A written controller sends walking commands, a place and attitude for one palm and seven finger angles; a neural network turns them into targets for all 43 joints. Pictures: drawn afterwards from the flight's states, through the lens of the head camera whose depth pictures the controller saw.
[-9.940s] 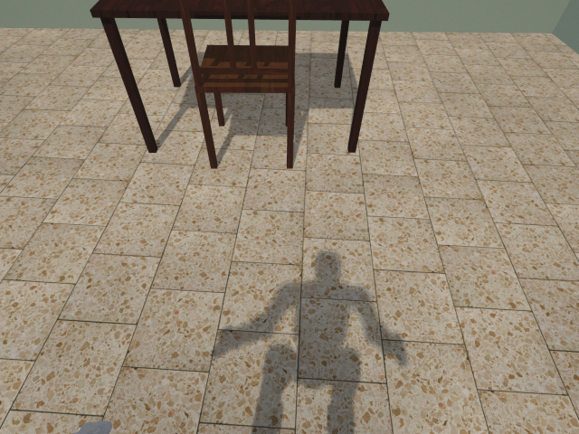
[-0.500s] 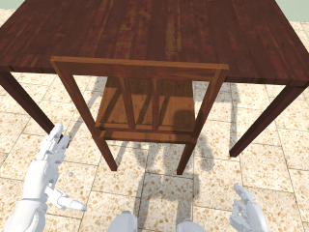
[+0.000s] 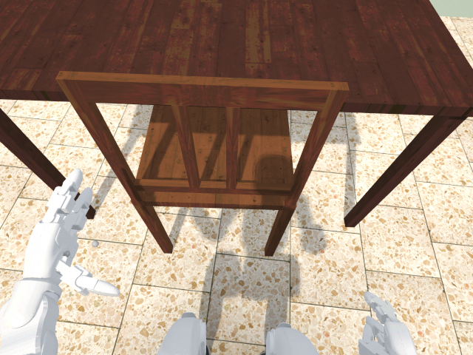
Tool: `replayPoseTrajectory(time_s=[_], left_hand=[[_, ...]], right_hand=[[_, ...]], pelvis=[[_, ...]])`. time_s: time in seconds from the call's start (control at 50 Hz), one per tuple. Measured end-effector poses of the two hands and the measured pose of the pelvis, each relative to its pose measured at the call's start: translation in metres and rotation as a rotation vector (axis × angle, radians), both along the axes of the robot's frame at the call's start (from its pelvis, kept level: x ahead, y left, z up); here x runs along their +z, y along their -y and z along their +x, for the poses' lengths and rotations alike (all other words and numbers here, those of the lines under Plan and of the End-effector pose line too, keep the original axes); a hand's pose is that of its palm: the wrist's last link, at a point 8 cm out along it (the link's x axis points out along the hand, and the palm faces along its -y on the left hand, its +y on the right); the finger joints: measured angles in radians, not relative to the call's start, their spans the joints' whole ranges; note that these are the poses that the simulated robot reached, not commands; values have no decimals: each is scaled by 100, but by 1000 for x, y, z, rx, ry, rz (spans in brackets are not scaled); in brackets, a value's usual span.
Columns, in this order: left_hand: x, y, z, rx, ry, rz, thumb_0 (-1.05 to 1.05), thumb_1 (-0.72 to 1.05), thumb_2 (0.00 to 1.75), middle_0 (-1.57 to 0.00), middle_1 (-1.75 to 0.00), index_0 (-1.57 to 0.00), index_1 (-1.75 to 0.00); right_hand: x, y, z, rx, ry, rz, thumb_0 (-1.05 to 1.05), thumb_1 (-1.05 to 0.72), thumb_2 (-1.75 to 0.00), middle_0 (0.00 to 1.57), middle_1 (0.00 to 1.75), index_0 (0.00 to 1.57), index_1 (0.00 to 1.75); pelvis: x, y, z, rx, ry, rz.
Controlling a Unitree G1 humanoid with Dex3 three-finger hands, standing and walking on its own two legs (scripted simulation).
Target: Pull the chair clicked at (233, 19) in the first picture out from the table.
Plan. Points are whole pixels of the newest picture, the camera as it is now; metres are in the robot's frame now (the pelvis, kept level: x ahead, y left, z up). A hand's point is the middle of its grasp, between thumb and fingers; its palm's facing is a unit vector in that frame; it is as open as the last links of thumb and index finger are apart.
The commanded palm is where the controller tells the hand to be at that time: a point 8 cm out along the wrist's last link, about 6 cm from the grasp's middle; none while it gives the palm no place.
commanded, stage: aim the fingers beside a spindle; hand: left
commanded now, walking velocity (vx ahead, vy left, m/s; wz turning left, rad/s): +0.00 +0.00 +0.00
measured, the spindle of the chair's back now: (188, 150) +0.49 +0.11 +0.00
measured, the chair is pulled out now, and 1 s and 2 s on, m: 0.00 0.00 0.00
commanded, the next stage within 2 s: push the fingers through the gap in 1.40 s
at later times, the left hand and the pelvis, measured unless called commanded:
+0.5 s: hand (97, 226) +0.32 +0.24 +0.00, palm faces -0.02 -1.00 -0.06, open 16.9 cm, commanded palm +0.30 +0.29 +0.01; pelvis -0.01 +0.02 -0.02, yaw -1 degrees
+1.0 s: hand (102, 220) +0.34 +0.24 -0.01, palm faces -0.03 -1.00 -0.07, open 16.9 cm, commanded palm +0.32 +0.30 +0.00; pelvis -0.01 +0.02 -0.02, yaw -1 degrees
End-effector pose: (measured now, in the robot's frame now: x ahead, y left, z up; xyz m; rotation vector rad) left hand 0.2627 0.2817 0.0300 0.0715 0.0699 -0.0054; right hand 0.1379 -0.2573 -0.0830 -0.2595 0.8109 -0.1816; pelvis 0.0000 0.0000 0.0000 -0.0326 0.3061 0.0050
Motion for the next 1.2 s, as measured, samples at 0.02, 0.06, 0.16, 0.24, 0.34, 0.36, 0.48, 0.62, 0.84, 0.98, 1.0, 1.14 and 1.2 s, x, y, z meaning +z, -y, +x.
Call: replayPoseTrajectory(time_s=[0.02,0.06,0.16,0.24,0.34,0.36,0.48,0.62,0.84,0.98,1.0,1.14,1.2], left_hand=[[-1,-1,1,1,0,-1,-1,-49,30,-6,-8,-7,-8],[-4,-4,3,3,3,-2,-1,-49,30,-6,-8,-7,-8],[-7,-6,9,-10,11,-5,-1,-50,30,-6,-8,-6,-8],[-11,-10,14,-10,8,-8,-1,-50,30,-6,-8,-7,-8],[-14,-11,21,-13,14,-9,-1,-50,30,-6,-8,-6,-8],[-15,-12,22,-13,13,-10,-1,-50,30,-6,-8,-6,-8],[-23,-15,35,-9,8,-11,-1,-50,30,-6,-8,-6,-8],[-26,-15,46,-20,15,-8,-1,-50,30,-6,-8,-6,-8],[-33,-20,55,-3,17,1,-1,-50,30,-6,-8,-7,-8],[-34,-15,54,-23,11,-2,-1,-49,30,-6,-8,-6,-8],[-35,-15,54,-19,5,-1,-1,-49,30,-6,-8,-7,-8],[-35,-28,53,18,9,5,-1,-49,30,-6,-8,-7,-8],[-32,-27,53,2,20,3,-1,-49,30,-6,-8,-6,-8]], right_hand=[[-1,-1,-1,0,-4,-1,1,-91,-90,20,30,21,30],[-3,-2,-3,1,-10,-2,1,-91,-90,20,30,21,30],[-6,-6,-6,4,-18,-4,1,-91,-90,20,30,21,30],[-8,-9,-7,8,-22,-6,1,-91,-90,20,30,21,30],[-10,-14,-8,13,-25,-8,1,-91,-90,20,30,21,30],[-11,-15,-8,14,-27,-9,1,-91,-90,20,30,21,30],[-16,-18,-11,18,-48,-17,1,-91,-90,20,30,21,30],[-21,-21,-16,13,-81,-15,1,-91,-90,20,30,21,30],[-30,-21,-22,3,-126,-14,1,-91,-90,20,30,21,30],[-31,-20,-22,-7,-134,-6,1,-91,-90,20,30,21,30],[-31,-19,-22,-8,-134,-6,1,-91,-90,20,30,21,30],[-31,-16,-19,-4,-134,-19,0,-91,-90,20,30,21,30],[-31,-15,-18,-3,-132,-20,0,-91,-90,20,30,21,30]], pelvis=[[-1,-1,0,0,-2,-1],[-2,-2,-1,0,-6,-2],[-5,-6,-3,0,-15,-8],[-7,-9,-5,0,-22,-11],[-10,-13,-7,-1,-32,-14],[-10,-14,-7,-1,-34,-15],[-15,-18,-9,-1,-48,-19],[-18,-21,-8,-5,-64,-22],[-23,-23,-8,-9,-83,-23],[-23,-22,-7,-12,-86,-22],[-23,-21,-7,-12,-86,-21],[-24,-18,-6,-9,-89,-25],[-24,-18,-5,-6,-90,-27]])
